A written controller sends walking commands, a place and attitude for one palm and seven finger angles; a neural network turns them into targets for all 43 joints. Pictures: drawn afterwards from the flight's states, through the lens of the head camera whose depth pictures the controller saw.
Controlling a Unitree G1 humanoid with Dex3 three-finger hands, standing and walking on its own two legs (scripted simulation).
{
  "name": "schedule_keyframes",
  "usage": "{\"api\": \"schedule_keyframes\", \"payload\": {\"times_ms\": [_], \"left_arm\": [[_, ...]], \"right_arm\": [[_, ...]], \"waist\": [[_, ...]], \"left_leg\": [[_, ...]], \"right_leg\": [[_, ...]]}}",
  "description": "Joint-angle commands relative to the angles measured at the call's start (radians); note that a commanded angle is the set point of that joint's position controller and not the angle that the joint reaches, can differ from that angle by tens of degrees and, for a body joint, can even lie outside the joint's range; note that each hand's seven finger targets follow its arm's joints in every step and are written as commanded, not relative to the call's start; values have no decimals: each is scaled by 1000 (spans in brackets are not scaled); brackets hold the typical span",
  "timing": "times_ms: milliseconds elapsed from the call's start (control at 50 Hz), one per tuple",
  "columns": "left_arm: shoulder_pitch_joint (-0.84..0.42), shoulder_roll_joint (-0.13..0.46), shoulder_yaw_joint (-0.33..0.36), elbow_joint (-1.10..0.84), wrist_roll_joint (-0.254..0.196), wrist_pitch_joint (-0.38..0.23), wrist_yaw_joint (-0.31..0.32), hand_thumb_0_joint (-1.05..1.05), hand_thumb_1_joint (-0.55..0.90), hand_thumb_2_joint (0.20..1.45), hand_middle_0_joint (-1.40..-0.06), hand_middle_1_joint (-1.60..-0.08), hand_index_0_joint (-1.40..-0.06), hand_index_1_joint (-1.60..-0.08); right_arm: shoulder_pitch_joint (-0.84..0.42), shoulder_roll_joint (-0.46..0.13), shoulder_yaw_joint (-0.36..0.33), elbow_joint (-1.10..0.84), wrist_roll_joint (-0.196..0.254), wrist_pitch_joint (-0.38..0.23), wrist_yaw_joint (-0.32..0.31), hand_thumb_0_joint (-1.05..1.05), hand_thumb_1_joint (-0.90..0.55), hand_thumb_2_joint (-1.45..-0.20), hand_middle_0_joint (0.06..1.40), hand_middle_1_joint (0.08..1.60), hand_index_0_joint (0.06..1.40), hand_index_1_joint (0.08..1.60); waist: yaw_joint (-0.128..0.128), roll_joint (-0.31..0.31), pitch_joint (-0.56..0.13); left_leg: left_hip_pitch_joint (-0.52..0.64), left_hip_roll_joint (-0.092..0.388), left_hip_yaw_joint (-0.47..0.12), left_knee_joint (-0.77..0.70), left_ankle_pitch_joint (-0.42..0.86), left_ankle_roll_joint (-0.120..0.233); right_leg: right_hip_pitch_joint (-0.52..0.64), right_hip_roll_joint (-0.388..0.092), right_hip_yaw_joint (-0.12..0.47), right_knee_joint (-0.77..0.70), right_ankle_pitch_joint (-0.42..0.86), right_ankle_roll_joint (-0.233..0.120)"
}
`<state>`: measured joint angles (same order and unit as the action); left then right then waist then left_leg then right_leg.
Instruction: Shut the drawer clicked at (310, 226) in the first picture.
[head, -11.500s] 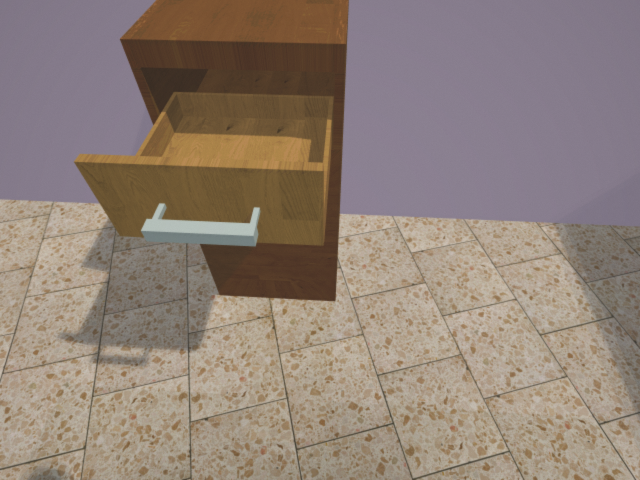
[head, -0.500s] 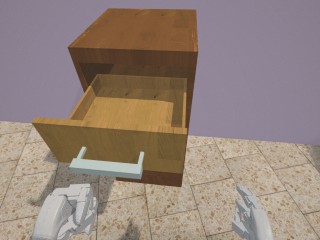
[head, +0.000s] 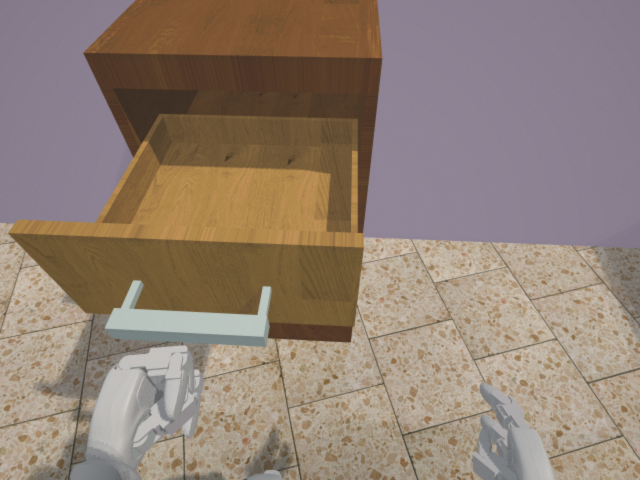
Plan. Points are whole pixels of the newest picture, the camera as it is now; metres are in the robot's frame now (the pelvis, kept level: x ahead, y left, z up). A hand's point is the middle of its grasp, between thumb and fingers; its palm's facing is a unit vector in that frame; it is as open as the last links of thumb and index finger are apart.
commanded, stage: bring the fist close to the handle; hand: left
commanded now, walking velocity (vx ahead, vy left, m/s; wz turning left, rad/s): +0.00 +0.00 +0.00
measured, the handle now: (195, 309) +0.30 +0.17 +0.07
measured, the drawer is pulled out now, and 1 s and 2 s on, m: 0.30 0.30 0.17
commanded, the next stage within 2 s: push the drawer shut in 0.54 s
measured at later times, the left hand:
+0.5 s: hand (206, 396) +0.20 +0.13 +0.06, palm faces -0.02 -1.00 -0.04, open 3.3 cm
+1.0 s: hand (212, 379) +0.22 +0.13 +0.06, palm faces -0.04 -1.00 -0.06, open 3.0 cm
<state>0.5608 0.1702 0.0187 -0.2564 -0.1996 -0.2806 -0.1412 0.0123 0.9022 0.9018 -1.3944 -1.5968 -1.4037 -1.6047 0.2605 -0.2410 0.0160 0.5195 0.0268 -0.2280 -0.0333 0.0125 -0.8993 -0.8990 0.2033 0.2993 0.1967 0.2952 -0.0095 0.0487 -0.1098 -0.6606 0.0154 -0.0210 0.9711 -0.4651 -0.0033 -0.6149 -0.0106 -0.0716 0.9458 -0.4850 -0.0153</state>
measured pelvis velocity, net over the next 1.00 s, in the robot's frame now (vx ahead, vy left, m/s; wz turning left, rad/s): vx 0.00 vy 0.00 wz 0.01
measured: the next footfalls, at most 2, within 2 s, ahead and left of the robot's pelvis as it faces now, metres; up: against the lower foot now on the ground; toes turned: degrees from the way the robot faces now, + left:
none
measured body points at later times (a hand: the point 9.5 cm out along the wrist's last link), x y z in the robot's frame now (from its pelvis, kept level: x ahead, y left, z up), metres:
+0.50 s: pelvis +0.01 +0.00 -0.01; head +0.05 -0.01 +0.44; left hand +0.20 +0.19 +0.07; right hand +0.19 -0.23 -0.08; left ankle +0.01 +0.12 -0.68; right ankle +0.00 -0.11 -0.68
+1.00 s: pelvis +0.00 +0.00 -0.01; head +0.05 -0.01 +0.44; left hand +0.22 +0.19 +0.07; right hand +0.17 -0.24 -0.09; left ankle +0.01 +0.12 -0.68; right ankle +0.00 -0.11 -0.68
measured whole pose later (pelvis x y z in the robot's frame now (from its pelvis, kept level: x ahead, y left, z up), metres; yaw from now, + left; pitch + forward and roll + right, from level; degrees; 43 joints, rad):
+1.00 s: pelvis +0.00 +0.00 -0.01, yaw +0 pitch +12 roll -1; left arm 0.42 0.19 -0.01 -0.16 -0.18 -0.31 -0.09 -0.03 0.84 0.94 -1.39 -1.60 -1.40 -1.60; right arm 0.26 -0.26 0.03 0.48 0.02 -0.14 -0.03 0.01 -0.90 -0.90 0.20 0.30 0.20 0.30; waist -0.01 0.06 -0.12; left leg -0.75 0.02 -0.04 1.04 -0.49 -0.01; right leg -0.70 -0.01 -0.08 1.01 -0.51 -0.02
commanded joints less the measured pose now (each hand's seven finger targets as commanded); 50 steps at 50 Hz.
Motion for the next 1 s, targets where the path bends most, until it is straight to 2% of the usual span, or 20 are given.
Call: {"api": "schedule_keyframes", "payload": {"times_ms": [0,20,100,220,320,380,420,460,480,520,580,620,640,680,720,740,780,800,860,980], "left_arm": [[-39,86,78,-174,-6,-83,7,0,900,900,-1400,-1600,-1400,-1600],[-49,67,54,-191,-6,-91,6,0,900,900,-1400,-1600,-1400,-1600],[-99,77,54,-158,0,-106,12,0,900,900,-1400,-1600,-1400,-1600],[-30,75,56,-205,-8,-105,16,0,900,900,-1400,-1600,-1400,-1600],[1,36,-2,-214,8,-89,27,0,900,900,-1400,-1600,-1400,-1600],[-19,67,20,-194,18,-86,43,0,900,900,-1400,-1600,-1400,-1600],[8,63,27,-206,18,-93,44,0,900,900,-1400,-1600,-1400,-1600],[-14,59,19,-230,12,-103,44,0,900,900,-1400,-1600,-1400,-1600],[-15,85,45,-232,15,-108,49,0,900,900,-1400,-1600,-1400,-1600],[-9,63,21,-243,13,-116,45,0,900,900,-1400,-1600,-1400,-1600],[-29,67,17,-218,13,-112,42,0,900,900,-1400,-1600,-1400,-1600],[-14,57,11,-210,10,-106,36,0,900,900,-1400,-1600,-1400,-1600],[-48,49,-11,-220,11,-103,33,0,900,900,-1400,-1600,-1400,-1600],[-101,98,35,-197,18,-96,44,0,900,900,-1400,-1600,-1400,-1600],[-107,80,25,-196,17,-93,46,0,900,900,-1400,-1600,-1400,-1600],[-133,72,12,-195,16,-91,48,0,900,900,-1400,-1600,-1400,-1600],[-173,92,36,-164,18,-80,61,0,900,900,-1400,-1600,-1400,-1600],[-188,75,19,-152,19,-77,61,0,900,900,-1400,-1600,-1400,-1600],[-220,88,37,-149,13,-75,65,0,900,900,-1400,-1600,-1400,-1600],[-397,107,39,-88,17,-89,68,0,900,900,-1400,-1600,-1400,-1600]], "right_arm": [[-77,-105,-52,-173,4,-43,-2,0,-900,-900,200,300,200,300],[-78,-105,-51,-179,4,-42,1,0,-900,-900,200,300,200,300],[-69,-109,-51,-176,0,-27,3,0,-900,-900,200,300,200,300],[-64,-100,-56,-203,4,-7,9,0,-900,-900,200,300,200,300],[-61,-97,-54,-214,7,13,13,0,-900,-900,200,300,200,300],[-65,-105,-54,-214,2,25,7,0,-900,-900,200,300,200,300],[-64,-99,-55,-225,3,30,9,0,-900,-900,200,300,200,300],[-66,-99,-52,-231,4,31,8,0,-900,-900,200,300,200,300],[-65,-100,-54,-225,4,33,6,0,-900,-900,200,300,200,300],[-61,-96,-51,-231,5,32,8,0,-900,-900,200,300,200,300],[-65,-102,-49,-227,5,35,5,0,-900,-900,200,300,200,300],[-62,-103,-49,-231,6,34,5,0,-900,-900,200,300,200,300],[-63,-105,-46,-235,8,32,5,0,-900,-900,200,300,200,300],[-61,-113,-46,-221,5,36,-2,0,-900,-900,200,300,200,300],[-57,-109,-45,-226,5,34,-1,0,-900,-900,200,300,200,300],[-57,-111,-41,-227,6,32,0,0,-900,-900,200,300,200,300],[-54,-116,-40,-218,4,35,-2,0,-900,-900,200,300,200,300],[-55,-116,-39,-221,4,35,-2,0,-900,-900,200,300,200,300],[-52,-118,-39,-215,4,32,0,0,-900,-900,200,300,200,300],[-59,-129,-33,-175,2,24,-7,0,-900,-900,200,300,200,300]], "waist": [[-4,-66,-123],[-8,-35,-142],[-22,-38,-149],[-1,-22,-229],[-17,-27,-174],[-25,-74,-131],[-14,-73,-163],[-19,-58,-167],[-15,-48,-172],[-16,-26,-183],[-26,-38,-152],[-23,-46,-166],[-36,-34,-153],[-38,-57,-141],[-30,-33,-165],[-36,-32,-163],[-39,-57,-150],[-41,-55,-153],[-36,-43,-168],[-64,-56,-156]], "left_leg": [[56,-22,0,-119,214,29],[66,-22,2,-113,225,29],[44,-20,0,-86,226,29],[73,-17,4,-87,294,28],[65,-10,-3,-89,305,27],[26,-13,-5,-82,235,30],[27,-15,0,-79,234,30],[26,-16,0,-75,223,30],[29,-15,1,-72,232,30],[35,-16,2,-70,237,30],[17,-15,-3,-69,209,30],[19,-15,-2,-71,205,30],[22,-15,-4,-69,197,32],[7,-15,-6,-66,181,33],[21,-16,-3,-71,186,30],[25,-16,-5,-73,186,30],[16,-15,-7,-75,179,32],[18,-16,-3,-76,172,32],[31,-17,-2,-81,189,30],[15,-18,-7,-72,140,33]], "right_leg": [[53,16,28,-145,218,1],[48,16,25,-133,233,0],[20,17,29,-114,242,0],[68,18,22,-94,321,-2],[31,21,5,-86,323,1],[9,23,14,-97,263,2],[25,21,20,-94,261,1],[17,20,22,-92,248,2],[22,22,23,-91,253,-2],[18,20,23,-88,258,-1],[1,22,25,-95,227,-1],[8,21,26,-97,222,0],[-8,19,26,-100,217,2],[-12,21,33,-106,192,1],[-4,18,30,-103,195,0],[-8,18,28,-103,194,1],[-5,19,32,-114,185,1],[-8,17,37,-119,180,3],[9,15,33,-118,203,2],[-20,12,49,-139,134,5]]}}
